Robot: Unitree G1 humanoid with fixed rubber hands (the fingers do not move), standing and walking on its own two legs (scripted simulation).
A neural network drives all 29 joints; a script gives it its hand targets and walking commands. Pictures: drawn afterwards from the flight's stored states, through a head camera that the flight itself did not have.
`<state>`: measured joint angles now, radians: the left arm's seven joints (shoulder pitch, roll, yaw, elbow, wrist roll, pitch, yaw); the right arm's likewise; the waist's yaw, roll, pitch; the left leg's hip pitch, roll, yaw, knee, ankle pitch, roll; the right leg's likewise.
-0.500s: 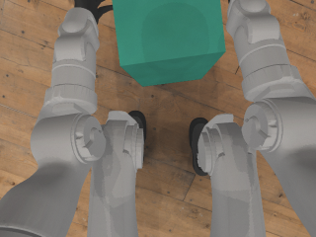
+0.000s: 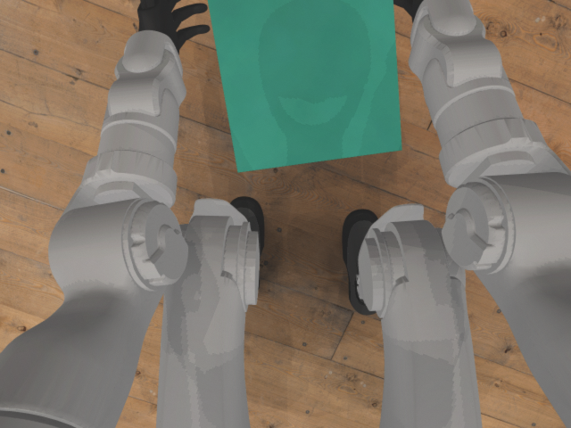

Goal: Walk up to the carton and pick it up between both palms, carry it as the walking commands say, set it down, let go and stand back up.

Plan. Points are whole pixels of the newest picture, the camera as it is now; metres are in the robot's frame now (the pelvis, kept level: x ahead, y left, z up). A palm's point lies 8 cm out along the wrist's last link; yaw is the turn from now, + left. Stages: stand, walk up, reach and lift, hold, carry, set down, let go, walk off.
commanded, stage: set down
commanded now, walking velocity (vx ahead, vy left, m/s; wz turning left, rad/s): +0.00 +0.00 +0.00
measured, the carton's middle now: (301, 49) +0.51 +0.03 -0.27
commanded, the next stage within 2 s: let go in 1.60 s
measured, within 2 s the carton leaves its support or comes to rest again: neither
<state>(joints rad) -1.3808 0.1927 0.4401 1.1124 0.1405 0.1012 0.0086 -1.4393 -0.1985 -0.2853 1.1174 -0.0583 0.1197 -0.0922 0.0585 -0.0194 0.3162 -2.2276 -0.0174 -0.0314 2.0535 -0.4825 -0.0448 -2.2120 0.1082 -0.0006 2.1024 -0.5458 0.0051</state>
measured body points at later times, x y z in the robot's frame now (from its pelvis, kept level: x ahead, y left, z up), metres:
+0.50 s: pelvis -0.01 +0.01 +0.01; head +0.35 +0.03 +0.26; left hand +0.54 +0.24 -0.14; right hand +0.57 -0.11 -0.14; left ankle +0.14 +0.13 -0.36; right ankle +0.12 -0.10 -0.36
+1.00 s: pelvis +0.00 +0.01 +0.11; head +0.35 +0.03 +0.38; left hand +0.54 +0.23 -0.01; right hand +0.56 -0.11 -0.01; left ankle +0.14 +0.13 -0.36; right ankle +0.12 -0.10 -0.36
